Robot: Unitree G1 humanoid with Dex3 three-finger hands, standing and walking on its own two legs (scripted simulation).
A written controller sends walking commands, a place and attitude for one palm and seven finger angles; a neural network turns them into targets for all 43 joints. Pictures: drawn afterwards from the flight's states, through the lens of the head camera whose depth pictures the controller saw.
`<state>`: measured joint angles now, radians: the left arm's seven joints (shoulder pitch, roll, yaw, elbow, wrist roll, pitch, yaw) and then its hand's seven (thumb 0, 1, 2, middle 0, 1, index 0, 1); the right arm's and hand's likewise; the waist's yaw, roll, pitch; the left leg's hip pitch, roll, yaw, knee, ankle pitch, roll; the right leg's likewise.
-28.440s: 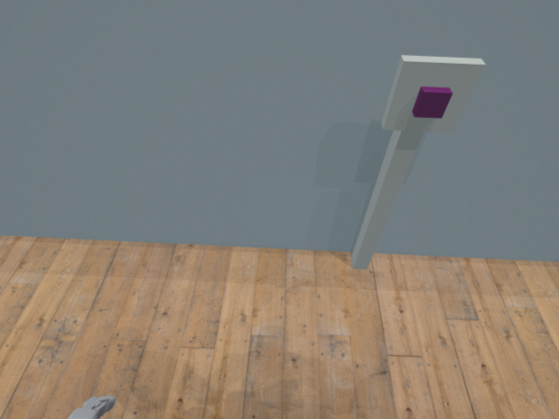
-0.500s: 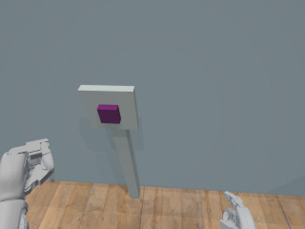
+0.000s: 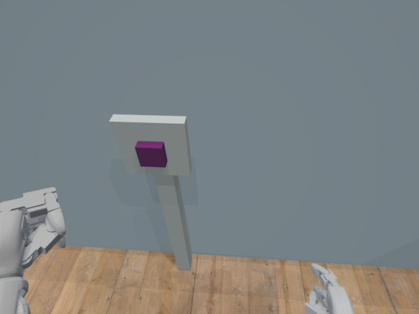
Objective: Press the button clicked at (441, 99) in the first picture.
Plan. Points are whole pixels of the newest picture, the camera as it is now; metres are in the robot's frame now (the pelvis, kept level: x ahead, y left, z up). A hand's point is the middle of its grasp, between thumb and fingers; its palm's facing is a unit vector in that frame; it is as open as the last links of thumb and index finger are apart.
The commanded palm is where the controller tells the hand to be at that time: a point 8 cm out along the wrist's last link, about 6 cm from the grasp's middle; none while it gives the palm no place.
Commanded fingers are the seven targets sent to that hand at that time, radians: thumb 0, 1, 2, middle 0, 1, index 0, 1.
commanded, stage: step back with the hand held close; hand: left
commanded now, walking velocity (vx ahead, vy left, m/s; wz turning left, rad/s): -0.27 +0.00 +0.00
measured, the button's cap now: (152, 153) +0.47 +0.21 +0.04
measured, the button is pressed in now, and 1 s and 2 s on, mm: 0 0 0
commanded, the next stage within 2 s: stop stepping back and stand still in 1.08 s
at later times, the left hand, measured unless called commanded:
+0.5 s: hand (35, 255) +0.14 +0.25 +0.16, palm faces +0.33 -0.80 -0.50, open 3.1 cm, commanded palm +0.08 +0.29 +0.17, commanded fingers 0.00 0.90 0.90 -1.30 -1.50 -1.30 -1.50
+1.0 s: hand out of the picture +0.05 +0.28 +0.17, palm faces +0.42 -0.79 -0.44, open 3.1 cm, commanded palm -0.01 +0.30 +0.17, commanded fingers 0.00 0.90 0.90 -1.30 -1.50 -1.30 -1.50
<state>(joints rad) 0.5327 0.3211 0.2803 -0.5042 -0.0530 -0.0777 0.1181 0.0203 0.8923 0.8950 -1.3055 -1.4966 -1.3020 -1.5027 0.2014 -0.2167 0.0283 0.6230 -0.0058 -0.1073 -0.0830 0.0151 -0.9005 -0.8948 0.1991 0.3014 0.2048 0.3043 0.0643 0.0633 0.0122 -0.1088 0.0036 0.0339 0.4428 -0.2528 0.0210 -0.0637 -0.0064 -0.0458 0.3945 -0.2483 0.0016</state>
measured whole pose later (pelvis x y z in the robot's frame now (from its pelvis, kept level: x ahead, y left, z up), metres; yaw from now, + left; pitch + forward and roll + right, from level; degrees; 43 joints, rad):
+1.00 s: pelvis -0.14 +0.02 -0.01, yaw +1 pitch +3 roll -5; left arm 0.61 0.42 0.43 -0.62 -0.02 -0.24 0.18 0.02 0.89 0.90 -1.31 -1.50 -1.30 -1.50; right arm 0.24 -0.15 0.00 0.62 -0.02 -0.09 -0.05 0.02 -0.90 -0.89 0.20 0.30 0.21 0.30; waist -0.02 0.02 -0.04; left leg -0.50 0.04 -0.02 0.46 -0.02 0.05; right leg -0.29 0.07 -0.02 0.85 -0.50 0.00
